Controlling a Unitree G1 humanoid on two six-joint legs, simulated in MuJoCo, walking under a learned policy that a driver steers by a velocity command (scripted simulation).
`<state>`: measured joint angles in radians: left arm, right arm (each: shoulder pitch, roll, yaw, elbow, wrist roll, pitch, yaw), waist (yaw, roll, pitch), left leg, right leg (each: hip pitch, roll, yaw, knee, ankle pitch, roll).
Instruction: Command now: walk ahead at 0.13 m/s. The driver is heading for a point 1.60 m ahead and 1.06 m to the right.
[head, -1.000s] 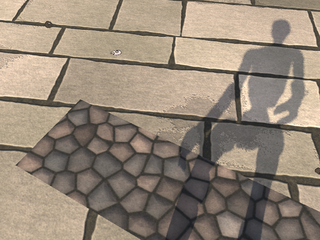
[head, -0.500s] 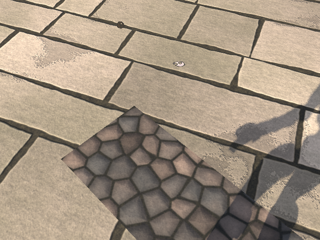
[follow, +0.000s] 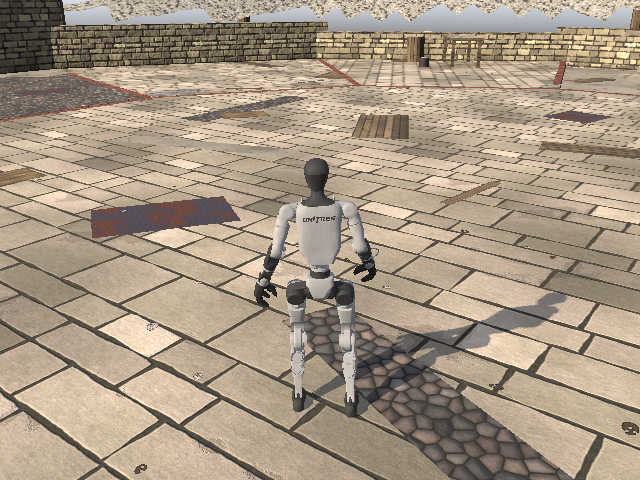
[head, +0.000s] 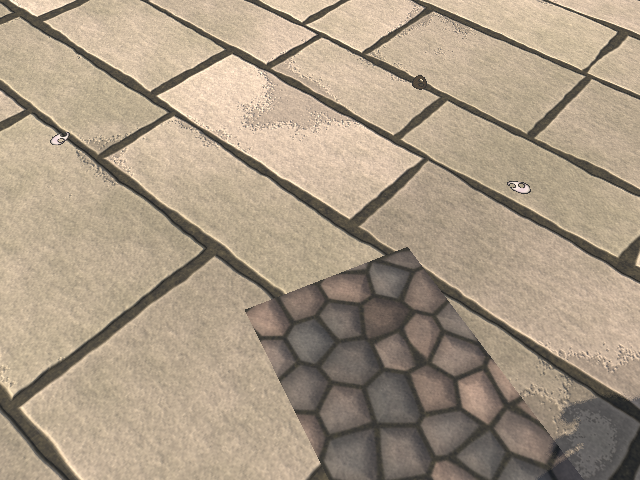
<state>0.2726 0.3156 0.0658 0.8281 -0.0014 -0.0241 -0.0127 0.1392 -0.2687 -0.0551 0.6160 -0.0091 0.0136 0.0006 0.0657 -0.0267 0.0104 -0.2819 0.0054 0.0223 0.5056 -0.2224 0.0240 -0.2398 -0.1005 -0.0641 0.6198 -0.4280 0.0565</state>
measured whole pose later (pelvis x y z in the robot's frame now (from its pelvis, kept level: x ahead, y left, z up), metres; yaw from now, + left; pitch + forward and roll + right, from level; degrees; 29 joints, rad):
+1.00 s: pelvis +0.10 +0.00 +0.00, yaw -32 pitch +2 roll +0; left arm 0.15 0.35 0.09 0.61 -0.02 0.04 0.02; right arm 0.16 -0.28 -0.08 0.70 -0.02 -0.01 -0.02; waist 0.00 -0.05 0.04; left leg -0.28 -0.01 -0.02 0.49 -0.25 0.01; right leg -0.50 0.10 0.13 1.01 -0.49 0.03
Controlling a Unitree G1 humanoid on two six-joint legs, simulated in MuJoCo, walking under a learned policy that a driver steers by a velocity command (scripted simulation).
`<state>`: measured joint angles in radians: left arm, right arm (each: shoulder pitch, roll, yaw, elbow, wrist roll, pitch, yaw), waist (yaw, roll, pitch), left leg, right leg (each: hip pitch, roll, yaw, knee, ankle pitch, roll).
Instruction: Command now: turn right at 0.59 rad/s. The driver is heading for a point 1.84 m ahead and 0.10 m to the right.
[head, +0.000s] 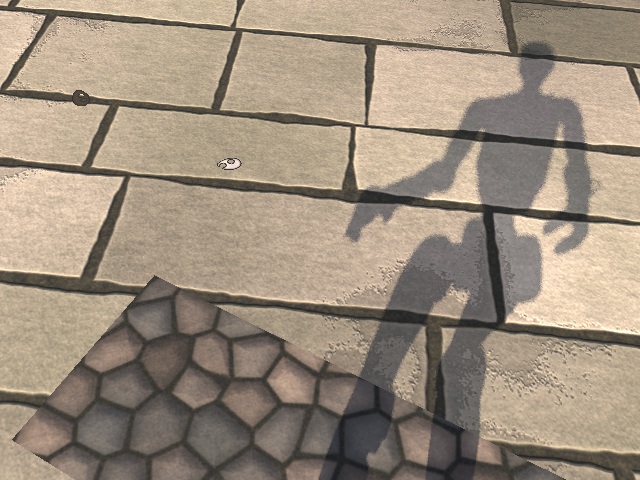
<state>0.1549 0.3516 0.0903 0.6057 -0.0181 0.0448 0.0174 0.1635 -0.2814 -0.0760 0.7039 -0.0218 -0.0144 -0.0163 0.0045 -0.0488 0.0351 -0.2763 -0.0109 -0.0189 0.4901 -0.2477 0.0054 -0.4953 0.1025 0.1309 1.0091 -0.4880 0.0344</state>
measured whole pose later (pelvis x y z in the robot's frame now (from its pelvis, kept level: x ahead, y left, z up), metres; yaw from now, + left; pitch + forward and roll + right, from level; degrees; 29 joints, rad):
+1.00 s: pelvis +0.03 -0.05 -0.01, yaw -13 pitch +0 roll +0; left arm 0.26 0.26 0.06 0.78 -0.02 -0.05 -0.01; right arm 0.32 -0.26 -0.04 0.81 0.02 -0.03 -0.02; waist 0.01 0.02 -0.01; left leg -0.20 0.04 -0.02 0.59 -0.39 -0.02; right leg -0.23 0.04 -0.02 0.60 -0.38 -0.07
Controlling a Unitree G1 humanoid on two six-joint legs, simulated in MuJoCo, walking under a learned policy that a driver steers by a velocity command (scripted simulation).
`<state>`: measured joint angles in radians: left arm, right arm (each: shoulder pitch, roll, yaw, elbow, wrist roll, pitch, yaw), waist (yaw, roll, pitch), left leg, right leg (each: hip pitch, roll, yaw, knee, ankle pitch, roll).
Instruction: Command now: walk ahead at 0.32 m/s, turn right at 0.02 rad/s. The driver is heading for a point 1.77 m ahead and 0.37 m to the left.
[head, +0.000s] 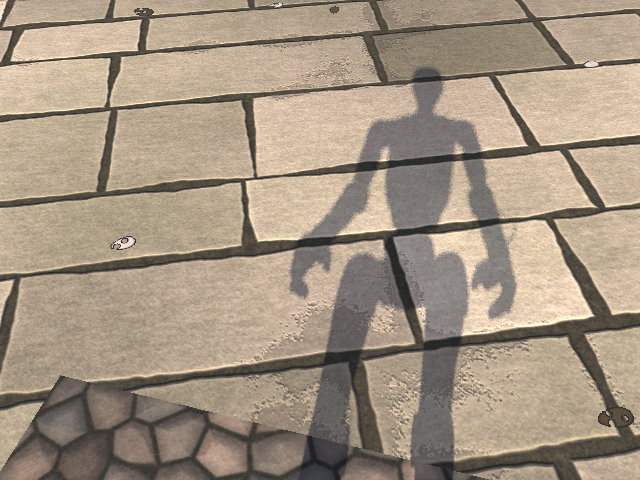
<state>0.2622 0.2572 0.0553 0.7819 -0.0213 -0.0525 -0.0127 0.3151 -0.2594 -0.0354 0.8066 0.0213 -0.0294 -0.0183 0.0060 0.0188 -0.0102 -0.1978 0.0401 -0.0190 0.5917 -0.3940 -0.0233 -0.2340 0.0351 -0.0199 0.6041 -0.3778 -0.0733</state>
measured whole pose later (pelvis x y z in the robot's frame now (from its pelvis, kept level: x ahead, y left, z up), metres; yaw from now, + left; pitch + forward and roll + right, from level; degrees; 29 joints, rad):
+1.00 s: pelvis +0.50 +0.02 +0.00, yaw +0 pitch +3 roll +1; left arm 0.04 0.25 0.03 0.69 -0.01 -0.10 -0.04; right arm 0.40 -0.31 -0.05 0.88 0.01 -0.04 0.00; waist -0.08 0.00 0.03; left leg 0.00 -0.01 0.02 0.47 -0.43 0.01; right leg -0.48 -0.02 -0.03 0.50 -0.06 -0.06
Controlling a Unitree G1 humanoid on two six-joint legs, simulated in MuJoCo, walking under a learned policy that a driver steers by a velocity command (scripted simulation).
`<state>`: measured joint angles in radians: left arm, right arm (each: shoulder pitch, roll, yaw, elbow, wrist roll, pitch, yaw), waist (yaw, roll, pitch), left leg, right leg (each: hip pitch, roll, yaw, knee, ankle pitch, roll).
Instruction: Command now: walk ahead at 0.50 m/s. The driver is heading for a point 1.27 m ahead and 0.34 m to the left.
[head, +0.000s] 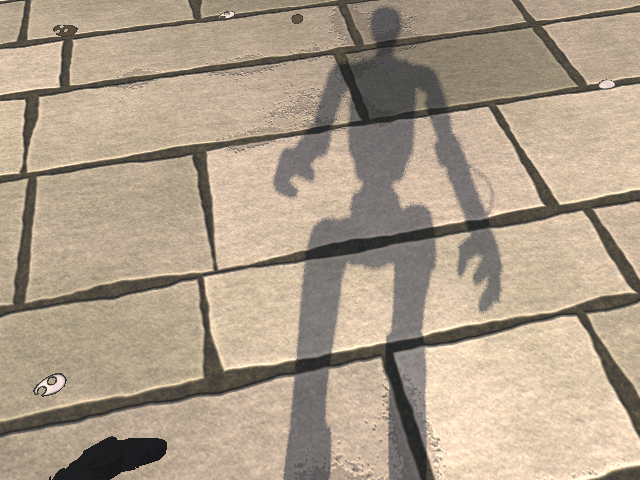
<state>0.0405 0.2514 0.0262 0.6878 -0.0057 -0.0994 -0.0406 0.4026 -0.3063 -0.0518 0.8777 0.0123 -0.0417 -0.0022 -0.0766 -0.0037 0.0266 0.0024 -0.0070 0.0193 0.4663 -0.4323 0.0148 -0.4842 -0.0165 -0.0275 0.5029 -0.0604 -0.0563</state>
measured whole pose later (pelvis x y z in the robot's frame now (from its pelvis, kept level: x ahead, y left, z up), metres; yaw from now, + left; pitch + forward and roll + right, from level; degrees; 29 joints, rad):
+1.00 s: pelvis +0.54 +0.03 +0.01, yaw +3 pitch +2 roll +2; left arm 0.02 0.25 0.03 0.75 -0.01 -0.09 -0.04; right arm 0.40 -0.28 -0.05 0.91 0.02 -0.06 0.00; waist -0.10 -0.04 0.02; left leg 0.03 -0.05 0.00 0.27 -0.33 0.02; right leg -0.54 -0.06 0.04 0.49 0.01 0.00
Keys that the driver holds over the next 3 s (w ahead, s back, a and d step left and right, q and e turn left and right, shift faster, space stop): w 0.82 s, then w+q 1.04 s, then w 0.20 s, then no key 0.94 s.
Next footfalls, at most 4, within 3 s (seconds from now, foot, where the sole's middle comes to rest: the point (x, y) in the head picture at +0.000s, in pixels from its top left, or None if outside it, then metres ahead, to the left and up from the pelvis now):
0.50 left None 0.45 0.14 -0.76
1.04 right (356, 347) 0.74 -0.10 -0.76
1.56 left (217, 284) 0.94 0.22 -0.76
2.06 right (229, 179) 1.30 0.20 -0.76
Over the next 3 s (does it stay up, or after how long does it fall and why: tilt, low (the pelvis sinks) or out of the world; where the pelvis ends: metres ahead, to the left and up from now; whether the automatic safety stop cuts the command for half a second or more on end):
stays up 1.23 0.30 0.01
